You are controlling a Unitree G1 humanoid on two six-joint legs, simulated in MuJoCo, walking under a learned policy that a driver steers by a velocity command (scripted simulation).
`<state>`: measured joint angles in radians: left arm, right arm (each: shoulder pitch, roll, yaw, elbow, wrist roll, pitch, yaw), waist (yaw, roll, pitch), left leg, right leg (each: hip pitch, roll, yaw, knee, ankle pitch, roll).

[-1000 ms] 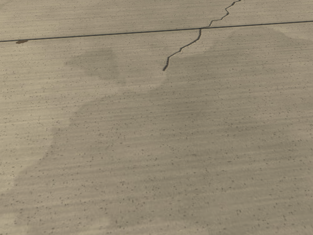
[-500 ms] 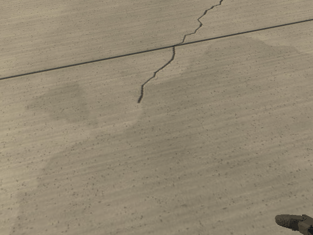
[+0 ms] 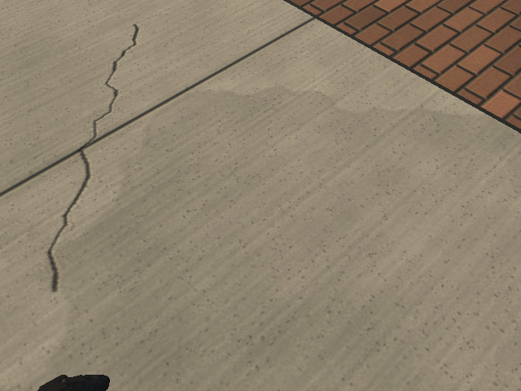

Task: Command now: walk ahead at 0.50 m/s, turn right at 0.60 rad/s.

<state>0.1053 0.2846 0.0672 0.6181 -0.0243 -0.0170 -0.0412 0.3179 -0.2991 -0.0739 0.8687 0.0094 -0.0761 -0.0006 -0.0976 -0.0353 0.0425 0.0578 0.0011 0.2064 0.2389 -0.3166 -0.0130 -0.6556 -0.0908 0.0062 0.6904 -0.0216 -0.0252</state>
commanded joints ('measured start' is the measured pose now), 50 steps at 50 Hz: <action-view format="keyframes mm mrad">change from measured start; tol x32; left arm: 1 -85 63 16 -109 2 -13 -16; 5 354 236 104 -9 0 10 16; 31 408 61 -3 62 -1 -44 54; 50 -143 46 -12 -53 5 -75 4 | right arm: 1 -30 -199 -47 -51 17 5 -6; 24 -373 -89 14 -232 -6 -42 36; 31 116 -222 -48 -117 -6 -41 38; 50 86 -162 -13 -37 15 8 5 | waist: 1 36 106 26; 7 219 -130 -421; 26 161 -72 -9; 31 22 342 -396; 50 7 109 22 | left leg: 1 17 280 -55 10 661 135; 4 -48 242 12 419 995 86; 6 -741 -9 -87 1064 -263 -11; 7 -845 -8 -297 1163 -277 1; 21 -550 37 -245 358 463 -54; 28 -397 2 -214 216 270 64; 31 312 393 -976 81 -67 336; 36 -170 229 -573 -37 69 227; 50 -68 234 -329 -44 389 194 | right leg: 1 40 42 -61 -59 -77 -43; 4 447 157 -121 -137 -107 -129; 7 1081 -243 820 -379 -394 -394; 15 436 -57 306 -468 115 -280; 27 584 -93 332 -315 68 -163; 29 517 1 256 -16 199 -108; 32 -118 130 186 622 -506 -1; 50 55 39 13 -161 37 8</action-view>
